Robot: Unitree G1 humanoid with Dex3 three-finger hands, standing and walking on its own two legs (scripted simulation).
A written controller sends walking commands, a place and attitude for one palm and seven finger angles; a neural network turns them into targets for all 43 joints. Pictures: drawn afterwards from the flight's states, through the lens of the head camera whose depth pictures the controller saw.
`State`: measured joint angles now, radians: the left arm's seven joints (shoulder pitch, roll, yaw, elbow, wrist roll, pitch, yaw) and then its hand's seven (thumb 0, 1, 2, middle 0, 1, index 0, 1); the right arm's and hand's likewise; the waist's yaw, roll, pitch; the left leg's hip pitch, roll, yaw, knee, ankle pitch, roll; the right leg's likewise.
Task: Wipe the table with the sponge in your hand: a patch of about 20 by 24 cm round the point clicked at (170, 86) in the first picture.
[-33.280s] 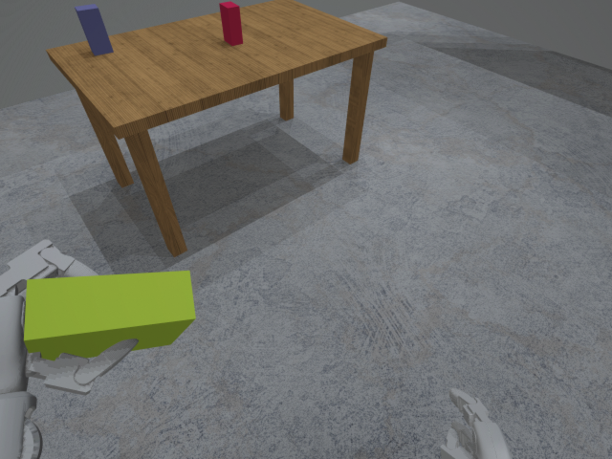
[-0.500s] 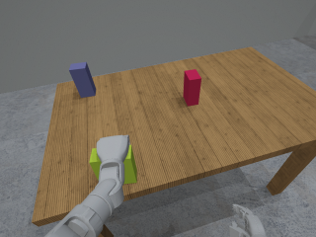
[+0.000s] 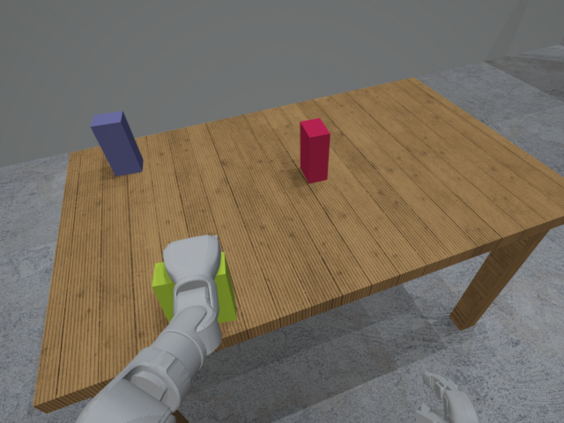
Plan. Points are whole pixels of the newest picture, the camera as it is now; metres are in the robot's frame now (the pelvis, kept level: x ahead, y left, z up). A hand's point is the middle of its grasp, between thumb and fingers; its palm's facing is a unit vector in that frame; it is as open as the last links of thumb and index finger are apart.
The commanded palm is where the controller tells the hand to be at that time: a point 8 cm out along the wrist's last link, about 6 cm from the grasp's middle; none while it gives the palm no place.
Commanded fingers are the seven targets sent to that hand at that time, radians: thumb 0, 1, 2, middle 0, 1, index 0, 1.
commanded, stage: wipe forward along the third lane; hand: left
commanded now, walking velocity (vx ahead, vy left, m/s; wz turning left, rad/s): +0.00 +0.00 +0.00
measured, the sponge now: (200, 300) +0.33 +0.19 -0.06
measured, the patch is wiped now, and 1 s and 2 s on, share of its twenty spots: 0.50 0.85 0.90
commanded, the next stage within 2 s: wipe back along the third lane in 1.42 s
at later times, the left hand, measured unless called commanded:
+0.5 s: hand (203, 260) +0.38 +0.18 -0.01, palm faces -0.11 +0.04 -0.99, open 9.3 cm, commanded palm +0.38 +0.18 +0.02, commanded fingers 0.00 0.10 1.30 -1.20 -1.60 -1.20 -1.60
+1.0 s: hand (202, 236) +0.44 +0.20 +0.00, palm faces -0.11 +0.04 -0.99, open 9.3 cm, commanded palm +0.44 +0.20 +0.02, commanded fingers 0.00 0.10 1.30 -1.20 -1.60 -1.20 -1.60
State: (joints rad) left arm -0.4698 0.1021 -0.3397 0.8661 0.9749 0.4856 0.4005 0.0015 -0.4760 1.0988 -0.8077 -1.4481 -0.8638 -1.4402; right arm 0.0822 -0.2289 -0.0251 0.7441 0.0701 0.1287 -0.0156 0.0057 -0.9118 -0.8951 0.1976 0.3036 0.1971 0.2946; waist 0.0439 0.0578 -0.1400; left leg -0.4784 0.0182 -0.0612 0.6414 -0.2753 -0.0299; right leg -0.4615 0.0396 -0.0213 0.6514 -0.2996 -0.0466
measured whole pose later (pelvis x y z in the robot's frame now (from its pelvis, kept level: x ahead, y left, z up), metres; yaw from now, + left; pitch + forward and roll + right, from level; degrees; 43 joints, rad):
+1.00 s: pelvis -0.04 -0.01 -0.04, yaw -3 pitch +18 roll -1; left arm -0.95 0.34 -0.11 1.31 0.99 0.42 0.39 0.00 -0.60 1.18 -0.88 -1.39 -0.92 -1.38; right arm 0.25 -0.26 0.00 0.76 0.06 0.00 -0.04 0.00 -0.91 -0.89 0.20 0.30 0.20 0.29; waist -0.12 0.06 -0.17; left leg -0.88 0.02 -0.09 0.88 -0.32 0.00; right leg -0.87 0.09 -0.01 0.85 -0.29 -0.05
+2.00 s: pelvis +0.01 +0.05 -0.02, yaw -5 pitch +19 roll -3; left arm -0.91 0.25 -0.18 1.24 0.97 0.48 0.47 -0.01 -0.50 1.14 -0.78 -1.49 -0.83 -1.49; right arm 0.24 -0.21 0.00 0.76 0.05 0.06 0.03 0.00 -0.91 -0.89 0.20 0.30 0.20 0.29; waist -0.07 0.04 -0.20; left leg -0.80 0.00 -0.04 0.81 -0.35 0.03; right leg -0.76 0.05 0.04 0.73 -0.30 0.02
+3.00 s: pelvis +0.03 +0.02 +0.00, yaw -2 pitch +8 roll -1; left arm -0.43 0.09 -0.40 0.77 0.99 0.59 0.41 -0.02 -0.42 1.08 -0.73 -1.51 -0.76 -1.53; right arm 0.08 -0.22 -0.01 0.70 0.06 0.22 0.04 0.00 -0.91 -0.89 0.20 0.30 0.20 0.29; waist 0.05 0.04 -0.17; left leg -0.47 -0.01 -0.07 0.67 -0.34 -0.01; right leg -0.44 0.04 0.00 0.64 -0.33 -0.03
